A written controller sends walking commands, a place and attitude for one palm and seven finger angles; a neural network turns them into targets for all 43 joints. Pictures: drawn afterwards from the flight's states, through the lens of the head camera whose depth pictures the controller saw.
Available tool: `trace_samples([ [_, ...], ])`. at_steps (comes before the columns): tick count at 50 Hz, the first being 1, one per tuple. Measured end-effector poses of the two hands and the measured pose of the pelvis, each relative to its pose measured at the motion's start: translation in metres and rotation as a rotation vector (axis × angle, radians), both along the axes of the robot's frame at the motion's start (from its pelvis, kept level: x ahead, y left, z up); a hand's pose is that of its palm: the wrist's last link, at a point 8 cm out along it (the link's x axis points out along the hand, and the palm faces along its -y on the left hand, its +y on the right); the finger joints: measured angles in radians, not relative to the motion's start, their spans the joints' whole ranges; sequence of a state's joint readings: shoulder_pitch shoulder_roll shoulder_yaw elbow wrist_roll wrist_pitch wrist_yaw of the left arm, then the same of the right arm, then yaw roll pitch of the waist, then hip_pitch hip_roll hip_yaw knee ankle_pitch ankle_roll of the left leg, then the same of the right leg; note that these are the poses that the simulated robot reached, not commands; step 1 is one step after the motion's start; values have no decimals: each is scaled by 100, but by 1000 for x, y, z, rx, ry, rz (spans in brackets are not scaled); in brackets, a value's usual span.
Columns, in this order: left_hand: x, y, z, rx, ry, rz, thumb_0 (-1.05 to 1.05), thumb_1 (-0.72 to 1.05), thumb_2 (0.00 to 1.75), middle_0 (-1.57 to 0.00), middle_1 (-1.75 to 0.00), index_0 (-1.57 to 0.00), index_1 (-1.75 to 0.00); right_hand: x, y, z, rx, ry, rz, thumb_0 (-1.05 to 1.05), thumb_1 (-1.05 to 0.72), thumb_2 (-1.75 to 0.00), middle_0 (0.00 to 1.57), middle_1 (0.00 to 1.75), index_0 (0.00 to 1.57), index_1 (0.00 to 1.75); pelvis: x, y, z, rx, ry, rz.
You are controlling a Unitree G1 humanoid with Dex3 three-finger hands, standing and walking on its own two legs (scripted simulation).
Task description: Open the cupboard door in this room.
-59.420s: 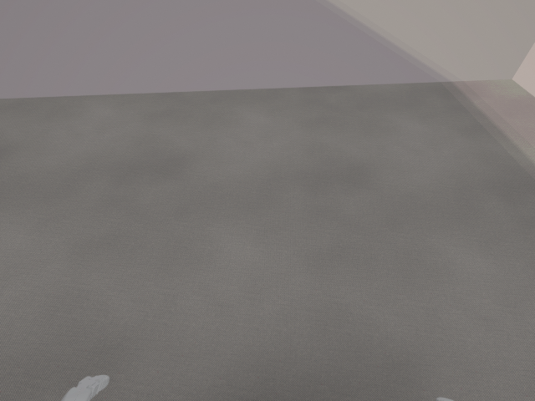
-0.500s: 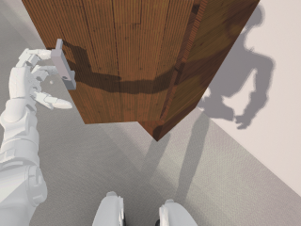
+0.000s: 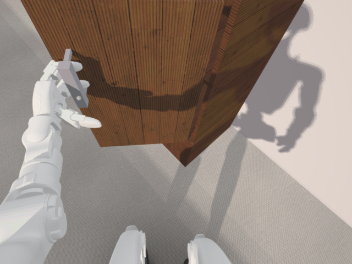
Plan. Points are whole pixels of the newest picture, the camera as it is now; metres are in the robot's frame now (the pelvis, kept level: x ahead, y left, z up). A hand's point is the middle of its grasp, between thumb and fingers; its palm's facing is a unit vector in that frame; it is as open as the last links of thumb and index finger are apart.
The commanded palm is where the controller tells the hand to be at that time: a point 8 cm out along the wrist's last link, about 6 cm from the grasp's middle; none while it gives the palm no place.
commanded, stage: slide the fingers in behind the handle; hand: left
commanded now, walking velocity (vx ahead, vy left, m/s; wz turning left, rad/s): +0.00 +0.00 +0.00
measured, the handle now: (76, 79) +0.52 +0.22 +0.06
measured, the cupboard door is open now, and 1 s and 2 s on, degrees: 52 53 77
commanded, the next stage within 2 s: close the thumb around the handle in 0.52 s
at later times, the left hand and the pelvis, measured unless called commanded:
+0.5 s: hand (84, 98) +0.47 +0.20 +0.06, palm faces +0.08 -1.00 +0.00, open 14.0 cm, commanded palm +0.44 +0.24 +0.06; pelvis +0.00 +0.00 +0.00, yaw +0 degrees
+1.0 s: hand (83, 98) +0.47 +0.20 +0.06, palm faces +0.09 -1.00 -0.01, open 10.0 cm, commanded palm +0.44 +0.23 +0.06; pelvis +0.00 +0.00 +0.00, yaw +0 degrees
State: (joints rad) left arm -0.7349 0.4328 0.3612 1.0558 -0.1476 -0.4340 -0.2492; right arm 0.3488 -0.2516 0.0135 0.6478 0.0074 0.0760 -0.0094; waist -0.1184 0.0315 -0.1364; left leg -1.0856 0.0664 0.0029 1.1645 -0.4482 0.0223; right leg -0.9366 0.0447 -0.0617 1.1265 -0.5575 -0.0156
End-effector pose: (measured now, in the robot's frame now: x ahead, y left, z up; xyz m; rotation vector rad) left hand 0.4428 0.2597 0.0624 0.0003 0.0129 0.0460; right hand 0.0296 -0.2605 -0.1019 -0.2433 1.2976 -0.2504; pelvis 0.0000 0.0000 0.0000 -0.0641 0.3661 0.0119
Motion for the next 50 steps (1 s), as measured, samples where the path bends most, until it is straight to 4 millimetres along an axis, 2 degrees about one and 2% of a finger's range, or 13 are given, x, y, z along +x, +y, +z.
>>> trace_samples([
  [7,-1,-12,-1,-7,-15,38,-2,-50,30,-29,-120,-30,-120,3,2,0,16,-18,3,0,-90,-89,20,30,20,30,1,-1,1,7,-3,-5],
  [35,-4,-11,0,14,-24,30,-2,-48,31,-30,-120,-29,-120,3,-4,-1,5,-12,3,0,-90,-89,20,30,20,30,-1,-3,0,8,-7,-2],
  [41,-4,-11,0,5,-21,34,-2,-32,37,-31,-122,-30,-122,3,-2,-1,11,-11,5,0,-90,-89,20,30,20,30,-1,-3,1,8,-7,-1],
  [50,-3,-11,0,10,-24,41,-1,10,56,-34,-126,-32,-126,3,0,-3,12,-5,11,0,-90,-89,20,30,20,30,-1,-2,0,6,-2,1],
])
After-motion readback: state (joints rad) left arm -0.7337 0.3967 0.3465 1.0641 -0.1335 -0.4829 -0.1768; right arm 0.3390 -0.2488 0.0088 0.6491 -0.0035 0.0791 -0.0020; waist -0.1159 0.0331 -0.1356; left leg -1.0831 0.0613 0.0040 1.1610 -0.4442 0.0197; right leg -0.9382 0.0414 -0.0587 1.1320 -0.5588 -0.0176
